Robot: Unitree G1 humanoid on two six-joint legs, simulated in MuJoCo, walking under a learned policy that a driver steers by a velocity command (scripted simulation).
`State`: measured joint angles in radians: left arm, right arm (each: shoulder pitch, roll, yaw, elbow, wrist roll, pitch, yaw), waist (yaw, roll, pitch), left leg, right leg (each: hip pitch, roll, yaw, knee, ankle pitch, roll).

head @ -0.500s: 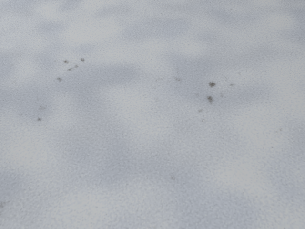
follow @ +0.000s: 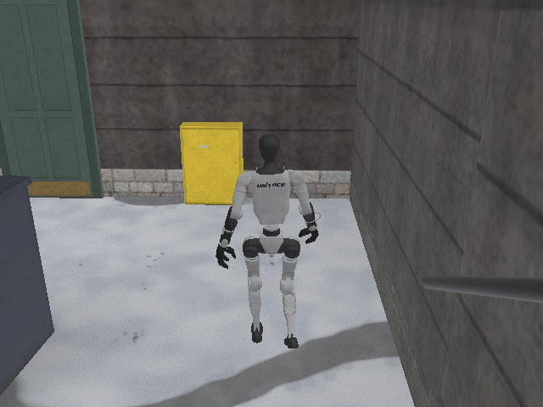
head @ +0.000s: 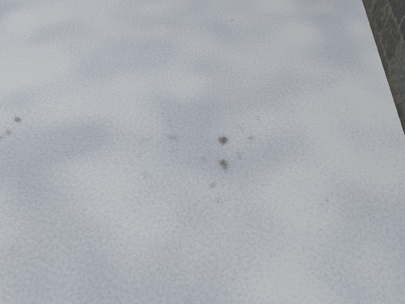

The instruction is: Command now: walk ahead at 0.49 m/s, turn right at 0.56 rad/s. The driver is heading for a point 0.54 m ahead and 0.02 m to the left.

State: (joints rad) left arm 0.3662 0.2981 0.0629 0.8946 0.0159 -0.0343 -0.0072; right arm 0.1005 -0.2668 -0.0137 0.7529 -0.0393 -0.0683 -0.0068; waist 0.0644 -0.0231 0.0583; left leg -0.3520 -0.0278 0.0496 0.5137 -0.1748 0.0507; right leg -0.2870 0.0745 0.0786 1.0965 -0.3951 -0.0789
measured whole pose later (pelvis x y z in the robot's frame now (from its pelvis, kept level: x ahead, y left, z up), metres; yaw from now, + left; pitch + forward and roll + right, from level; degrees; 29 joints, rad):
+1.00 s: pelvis +0.30 -0.03 +0.00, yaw +7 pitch +0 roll -1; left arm 0.22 0.26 0.06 0.85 0.02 0.05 0.03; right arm 0.19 -0.23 -0.05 0.78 -0.02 0.02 0.00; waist 0.01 -0.04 0.06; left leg -0.30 -0.02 0.06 0.57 -0.27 0.07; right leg -0.38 -0.05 -0.12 0.93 -0.51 0.00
